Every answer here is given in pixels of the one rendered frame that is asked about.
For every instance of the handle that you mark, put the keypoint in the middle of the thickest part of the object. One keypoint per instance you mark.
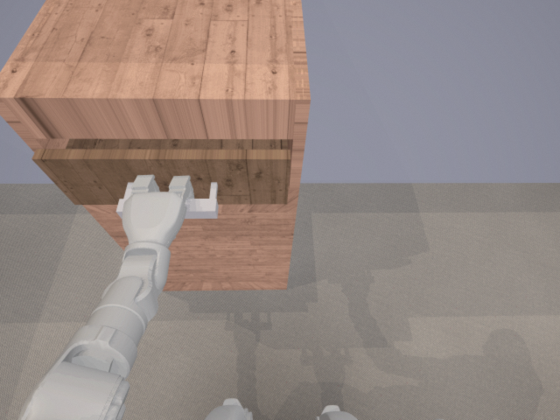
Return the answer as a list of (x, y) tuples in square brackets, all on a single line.
[(196, 208)]

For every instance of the drawer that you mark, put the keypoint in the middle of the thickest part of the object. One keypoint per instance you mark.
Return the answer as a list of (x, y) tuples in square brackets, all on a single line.
[(97, 171)]

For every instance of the cabinet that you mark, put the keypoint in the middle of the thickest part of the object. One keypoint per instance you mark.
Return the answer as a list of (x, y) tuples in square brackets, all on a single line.
[(174, 69)]

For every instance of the robot shin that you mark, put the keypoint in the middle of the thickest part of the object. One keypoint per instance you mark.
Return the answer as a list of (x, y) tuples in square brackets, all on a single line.
[(231, 401), (330, 408)]

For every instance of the robot left upper arm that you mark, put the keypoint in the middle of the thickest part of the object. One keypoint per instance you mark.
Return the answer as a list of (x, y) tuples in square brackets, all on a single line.
[(76, 392)]

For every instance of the robot left forearm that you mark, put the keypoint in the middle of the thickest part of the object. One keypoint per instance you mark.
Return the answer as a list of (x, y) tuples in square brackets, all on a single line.
[(109, 340)]

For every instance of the right robot shin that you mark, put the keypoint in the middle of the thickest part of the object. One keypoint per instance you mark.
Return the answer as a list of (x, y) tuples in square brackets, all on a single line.
[(330, 408)]

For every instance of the robot left hand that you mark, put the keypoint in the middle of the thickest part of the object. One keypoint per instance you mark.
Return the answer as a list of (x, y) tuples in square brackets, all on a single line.
[(154, 216)]

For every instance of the left robot shin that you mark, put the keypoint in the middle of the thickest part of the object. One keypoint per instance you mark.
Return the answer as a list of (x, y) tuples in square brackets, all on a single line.
[(231, 401)]

